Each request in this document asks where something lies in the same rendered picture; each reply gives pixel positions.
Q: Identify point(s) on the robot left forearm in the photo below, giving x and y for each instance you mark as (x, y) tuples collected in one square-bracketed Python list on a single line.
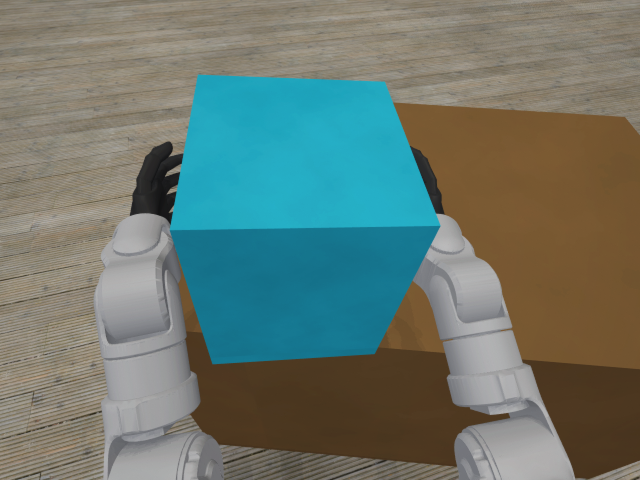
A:
[(141, 331)]

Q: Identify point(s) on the robot right forearm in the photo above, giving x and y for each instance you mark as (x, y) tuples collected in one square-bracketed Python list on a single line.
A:
[(486, 370)]

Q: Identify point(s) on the pedestal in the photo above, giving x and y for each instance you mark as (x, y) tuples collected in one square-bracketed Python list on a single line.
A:
[(551, 201)]

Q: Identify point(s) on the left robot hand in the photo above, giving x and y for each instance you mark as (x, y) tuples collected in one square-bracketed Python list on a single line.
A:
[(152, 186)]

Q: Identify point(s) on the robot right upper arm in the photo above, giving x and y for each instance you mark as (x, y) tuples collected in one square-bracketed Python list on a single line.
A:
[(518, 448)]

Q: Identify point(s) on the carton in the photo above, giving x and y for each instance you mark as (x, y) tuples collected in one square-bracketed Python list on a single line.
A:
[(300, 218)]

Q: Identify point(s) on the right robot hand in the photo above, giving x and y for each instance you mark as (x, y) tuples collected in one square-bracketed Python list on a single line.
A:
[(429, 179)]

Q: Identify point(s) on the robot left upper arm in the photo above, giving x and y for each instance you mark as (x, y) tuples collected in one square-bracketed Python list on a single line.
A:
[(184, 456)]

